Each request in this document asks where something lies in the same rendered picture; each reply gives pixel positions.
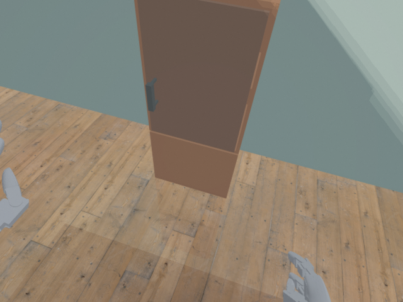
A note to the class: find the right robot hand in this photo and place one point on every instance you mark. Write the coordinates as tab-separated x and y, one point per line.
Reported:
311	289

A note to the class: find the cupboard door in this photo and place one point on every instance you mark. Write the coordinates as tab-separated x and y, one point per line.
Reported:
203	54

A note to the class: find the left robot hand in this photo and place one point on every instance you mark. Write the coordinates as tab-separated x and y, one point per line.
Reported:
15	205

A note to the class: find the handle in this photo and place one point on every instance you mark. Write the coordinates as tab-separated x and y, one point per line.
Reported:
151	102

